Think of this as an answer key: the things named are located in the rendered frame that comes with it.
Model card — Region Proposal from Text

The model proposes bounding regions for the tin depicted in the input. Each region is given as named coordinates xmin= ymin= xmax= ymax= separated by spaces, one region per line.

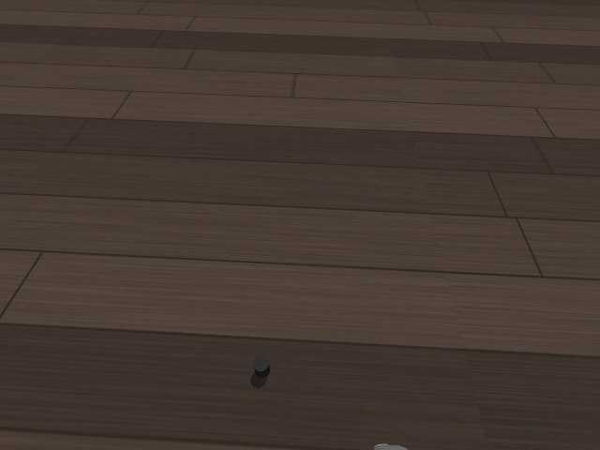
xmin=253 ymin=356 xmax=270 ymax=378

